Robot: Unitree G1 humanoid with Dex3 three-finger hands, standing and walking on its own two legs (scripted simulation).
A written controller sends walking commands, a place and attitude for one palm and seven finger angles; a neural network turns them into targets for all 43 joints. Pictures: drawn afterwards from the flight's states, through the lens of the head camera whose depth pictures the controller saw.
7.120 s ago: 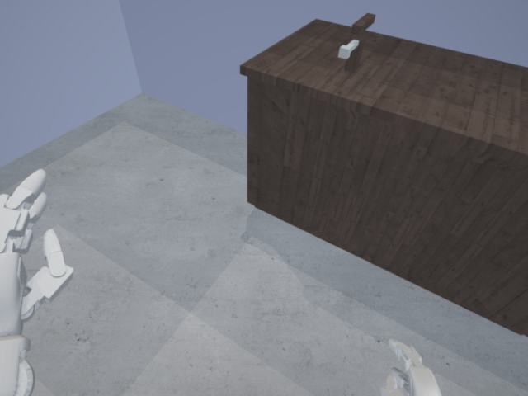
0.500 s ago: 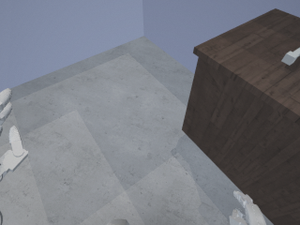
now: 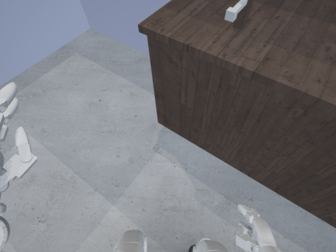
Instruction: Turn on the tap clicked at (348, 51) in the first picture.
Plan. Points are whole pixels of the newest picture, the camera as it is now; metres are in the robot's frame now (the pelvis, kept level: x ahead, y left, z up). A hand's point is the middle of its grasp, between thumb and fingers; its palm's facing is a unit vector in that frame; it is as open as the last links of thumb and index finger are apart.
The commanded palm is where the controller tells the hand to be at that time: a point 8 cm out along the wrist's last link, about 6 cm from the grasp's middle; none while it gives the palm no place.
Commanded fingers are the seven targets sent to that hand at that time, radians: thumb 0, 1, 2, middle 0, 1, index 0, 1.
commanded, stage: turn to face it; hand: left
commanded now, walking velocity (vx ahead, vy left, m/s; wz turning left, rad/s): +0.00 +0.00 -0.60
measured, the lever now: (231, 14) +0.74 -0.15 +0.13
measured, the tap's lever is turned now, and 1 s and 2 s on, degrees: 0 0 0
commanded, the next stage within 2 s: take the last steps up to it in 1.40 s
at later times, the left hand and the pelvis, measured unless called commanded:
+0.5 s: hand (86, 161) +0.23 +0.14 +0.19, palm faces +0.12 -0.88 -0.45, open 7.4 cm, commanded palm +0.19 +0.19 +0.19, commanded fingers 0.00 0.90 0.90 -0.20 -0.30 -0.20 -0.30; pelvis -0.05 -0.02 +0.01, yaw -19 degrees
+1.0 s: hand (143, 182) +0.20 +0.05 +0.19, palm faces -0.14 -0.90 -0.42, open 7.4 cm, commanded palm +0.18 +0.10 +0.19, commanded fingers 0.00 0.90 0.90 -0.20 -0.30 -0.20 -0.30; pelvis -0.12 -0.03 +0.01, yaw -36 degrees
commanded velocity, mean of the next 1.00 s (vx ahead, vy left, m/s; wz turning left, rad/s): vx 0.00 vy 0.00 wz -0.59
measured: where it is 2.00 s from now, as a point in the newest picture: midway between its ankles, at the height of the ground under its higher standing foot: outside the picture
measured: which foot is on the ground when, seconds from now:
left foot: up 0.00-0.20, down 0.22-0.54, up 0.56-0.88, down 0.90-1.00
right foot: down 0.00-0.24, up 0.26-0.50, down 0.52-0.92, up 0.94-1.00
